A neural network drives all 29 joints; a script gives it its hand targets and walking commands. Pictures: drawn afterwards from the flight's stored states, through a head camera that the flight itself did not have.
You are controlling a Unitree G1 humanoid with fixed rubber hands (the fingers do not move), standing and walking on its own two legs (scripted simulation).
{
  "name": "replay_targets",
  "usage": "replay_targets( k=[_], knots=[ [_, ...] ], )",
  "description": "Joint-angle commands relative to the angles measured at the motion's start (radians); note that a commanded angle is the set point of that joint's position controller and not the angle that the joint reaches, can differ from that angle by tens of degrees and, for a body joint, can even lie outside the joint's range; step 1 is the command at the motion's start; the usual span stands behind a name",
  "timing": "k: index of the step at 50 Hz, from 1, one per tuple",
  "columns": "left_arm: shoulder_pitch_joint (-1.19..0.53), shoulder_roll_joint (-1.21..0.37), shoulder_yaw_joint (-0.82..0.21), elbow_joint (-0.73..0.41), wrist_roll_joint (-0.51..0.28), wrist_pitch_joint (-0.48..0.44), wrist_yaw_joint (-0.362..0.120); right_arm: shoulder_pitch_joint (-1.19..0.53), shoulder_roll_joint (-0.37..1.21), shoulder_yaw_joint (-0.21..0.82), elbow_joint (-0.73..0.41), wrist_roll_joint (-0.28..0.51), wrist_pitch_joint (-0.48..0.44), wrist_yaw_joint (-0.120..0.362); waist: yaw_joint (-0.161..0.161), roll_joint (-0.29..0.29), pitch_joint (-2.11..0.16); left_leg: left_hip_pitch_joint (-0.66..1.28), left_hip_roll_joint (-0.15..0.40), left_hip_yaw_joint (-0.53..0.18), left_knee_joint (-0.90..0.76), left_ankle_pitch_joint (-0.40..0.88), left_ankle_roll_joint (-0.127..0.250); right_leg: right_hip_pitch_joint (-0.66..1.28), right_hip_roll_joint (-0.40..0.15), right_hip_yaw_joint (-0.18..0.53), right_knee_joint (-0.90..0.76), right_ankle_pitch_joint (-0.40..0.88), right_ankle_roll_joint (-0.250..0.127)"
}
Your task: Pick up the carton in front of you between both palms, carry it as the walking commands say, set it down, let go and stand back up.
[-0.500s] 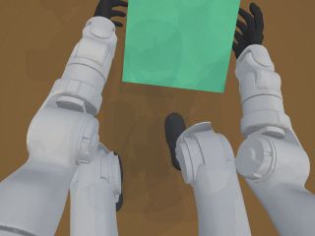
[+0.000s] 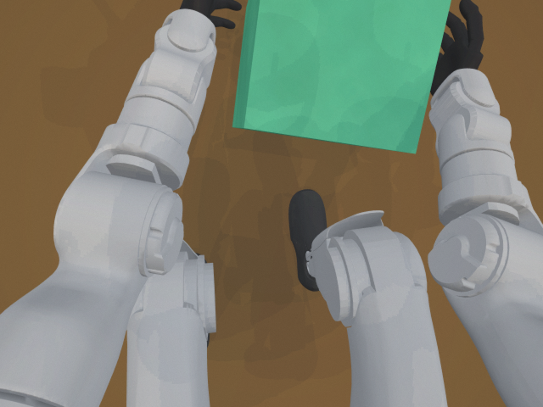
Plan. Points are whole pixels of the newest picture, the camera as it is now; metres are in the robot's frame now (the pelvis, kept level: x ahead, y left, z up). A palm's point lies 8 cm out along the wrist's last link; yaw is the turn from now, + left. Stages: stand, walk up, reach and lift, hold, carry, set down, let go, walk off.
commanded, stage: set down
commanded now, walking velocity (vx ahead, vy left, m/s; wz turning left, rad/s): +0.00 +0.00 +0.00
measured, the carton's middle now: (317, 68) +0.50 -0.13 -0.26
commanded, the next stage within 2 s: let go in 1.56 s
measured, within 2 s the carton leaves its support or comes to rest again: neither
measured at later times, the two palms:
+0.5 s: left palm (155, 22) +0.55 +0.08 -0.20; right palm (451, 110) +0.43 -0.29 -0.18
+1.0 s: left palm out of the picture +0.58 +0.06 -0.03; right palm out of the picture +0.43 -0.29 -0.04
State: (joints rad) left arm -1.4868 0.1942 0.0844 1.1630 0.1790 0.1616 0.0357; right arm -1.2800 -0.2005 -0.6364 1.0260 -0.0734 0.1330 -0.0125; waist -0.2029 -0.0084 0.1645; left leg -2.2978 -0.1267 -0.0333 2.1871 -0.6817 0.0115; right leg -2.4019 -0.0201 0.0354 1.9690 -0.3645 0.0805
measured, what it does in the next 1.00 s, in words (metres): rises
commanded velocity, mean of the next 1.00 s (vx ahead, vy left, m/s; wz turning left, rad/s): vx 0.00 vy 0.00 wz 0.00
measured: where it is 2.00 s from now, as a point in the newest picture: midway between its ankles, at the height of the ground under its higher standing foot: (252, 288)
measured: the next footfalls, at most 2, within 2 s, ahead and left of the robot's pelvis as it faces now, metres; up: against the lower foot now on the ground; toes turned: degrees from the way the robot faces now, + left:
none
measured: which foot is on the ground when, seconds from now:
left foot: down 0.00-1.00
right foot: down 0.00-1.00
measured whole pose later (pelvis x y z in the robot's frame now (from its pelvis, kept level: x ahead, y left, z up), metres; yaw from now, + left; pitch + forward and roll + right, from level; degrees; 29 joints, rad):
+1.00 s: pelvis -0.01 -0.02 +0.08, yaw +0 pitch +44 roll +0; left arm -1.42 0.42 0.02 1.10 -0.03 0.18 0.00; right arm -1.04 -0.12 -0.36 0.73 0.14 0.13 -0.17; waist -0.22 0.04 0.08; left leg -2.05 -0.06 -0.04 1.91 -0.63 -0.02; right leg -2.18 0.02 0.03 1.72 -0.31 0.04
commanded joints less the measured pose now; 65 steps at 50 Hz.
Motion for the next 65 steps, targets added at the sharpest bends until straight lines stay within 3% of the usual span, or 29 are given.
replay_targets(
  k=[1, 5, 10, 13, 16, 19, 24, 29, 34, 38, 43, 48, 56, 60, 65],
  knots=[
    [-0.250, -0.515, -0.109, -0.047, -0.010, -0.038, -0.127, -0.288, 0.633, 0.195, 0.006, 0.028, -0.001, 0.164, 0.044, 0.235, -0.757, 0.242, 0.013, -0.019, -0.299, 0.307, 0.039, 0.529, 0.084, -0.091, 0.016, 0.224, -0.028],
    [-0.230, -0.479, -0.109, -0.044, -0.001, -0.046, -0.121, -0.259, 0.609, 0.189, 0.023, 0.032, -0.011, 0.157, 0.050, 0.222, -0.745, 0.233, 0.018, -0.020, -0.291, 0.320, 0.041, 0.536, 0.083, -0.084, 0.019, 0.237, -0.025],
    [-0.246, -0.397, -0.140, -0.082, -0.017, -0.064, -0.101, -0.177, 0.544, 0.147, 0.067, 0.034, -0.035, 0.132, 0.029, 0.225, -0.774, 0.251, 0.034, -0.025, -0.294, 0.346, 0.029, 0.570, 0.077, -0.087, 0.027, 0.270, -0.007],
    [-0.246, -0.163, -0.146, -0.095, -0.037, -0.079, -0.057, -0.062, 0.346, 0.083, 0.113, 0.045, -0.072, 0.074, 0.008, 0.226, -0.799, 0.279, 0.059, -0.032, -0.300, 0.351, 0.013, 0.612, 0.057, -0.093, 0.027, 0.278, 0.010],
    [-0.214, 0.183, -0.144, -0.093, -0.084, -0.093, 0.018, 0.053, 0.008, 0.041, 0.171, 0.086, -0.127, -0.024, 0.003, 0.219, -0.798, 0.314, 0.084, -0.035, -0.310, 0.324, -0.009, 0.648, 0.032, -0.094, 0.008, 0.262, 0.010],
    [-0.243, 0.235, -0.195, -0.093, -0.179, -0.091, 0.023, 0.027, -0.057, 0.106, 0.200, 0.166, -0.162, -0.058, -0.019, 0.244, -0.807, 0.332, 0.101, -0.048, -0.305, 0.299, -0.020, 0.637, 0.016, -0.093, -0.006, 0.261, -0.006],
    [-0.341, 0.165, -0.291, -0.192, -0.289, -0.097, -0.003, -0.106, -0.099, 0.200, 0.041, 0.264, -0.210, -0.066, -0.084, 0.304, -0.879, 0.379, 0.120, -0.078, -0.285, 0.332, -0.035, 0.649, -0.005, -0.095, -0.020, 0.346, -0.034],
    [-0.373, 0.224, -0.291, -0.215, -0.301, -0.078, 0.010, -0.108, -0.122, 0.240, -0.064, 0.329, -0.193, -0.084, -0.089, 0.303, -1.058, 0.485, 0.107, -0.030, -0.277, 0.299, -0.042, 0.793, 0.003, -0.108, -0.050, 0.385, -0.025],
    [-0.324, 0.287, -0.203, -0.253, -0.234, -0.026, 0.030, -0.012, -0.145, 0.240, -0.216, 0.303, -0.136, -0.131, -0.083, 0.278, -1.261, 0.564, 0.066, 0.042, -0.324, 0.198, -0.039, 1.006, 0.035, -0.139, -0.124, 0.344, -0.014],
    [-0.262, 0.304, -0.130, -0.242, -0.208, 0.012, 0.017, 0.032, -0.119, 0.228, -0.328, 0.245, -0.084, -0.165, -0.091, 0.196, -1.232, 0.486, 0.048, 0.057, -0.382, 0.102, -0.021, 1.091, 0.054, -0.150, -0.197, 0.260, -0.009],
    [-0.230, 0.313, -0.082, -0.188, -0.226, 0.011, -0.017, 0.022, -0.037, 0.266, -0.388, 0.223, -0.045, -0.168, -0.065, 0.126, -1.108, 0.414, 0.041, 0.062, -0.454, 0.060, 0.003, 1.073, 0.062, -0.137, -0.274, 0.182, -0.001],
    [-0.199, 0.321, -0.049, -0.153, -0.208, 0.003, -0.042, 0.059, 0.001, 0.281, -0.406, 0.209, -0.022, -0.160, -0.056, 0.108, -1.114, 0.428, 0.035, 0.069, -0.528, 0.065, 0.012, 1.102, 0.066, -0.124, -0.340, 0.171, 0.008],
    [-0.132, 0.294, -0.038, -0.248, -0.170, 0.016, -0.063, 0.191, 0.000, 0.238, -0.487, 0.173, -0.003, -0.145, -0.087, 0.186, -1.238, 0.632, 0.022, 0.073, -0.654, 0.160, -0.001, 1.167, 0.073, -0.141, -0.450, 0.272, 0.001],
    [-0.093, 0.275, -0.034, -0.319, -0.154, 0.026, -0.064, 0.245, 0.005, 0.235, -0.535, 0.175, 0.002, -0.131, -0.081, 0.228, -1.283, 0.757, 0.020, 0.073, -0.710, 0.253, -0.012, 1.189, 0.081, -0.153, -0.504, 0.353, -0.007],
    [-0.023, 0.256, -0.015, -0.354, -0.134, 0.032, -0.064, 0.311, 0.025, 0.236, -0.553, 0.175, 0.007, -0.113, -0.065, 0.238, -1.278, 0.846, 0.021, 0.069, -0.787, 0.337, -0.019, 1.222, 0.087, -0.157, -0.576, 0.418, -0.010]
  ],
)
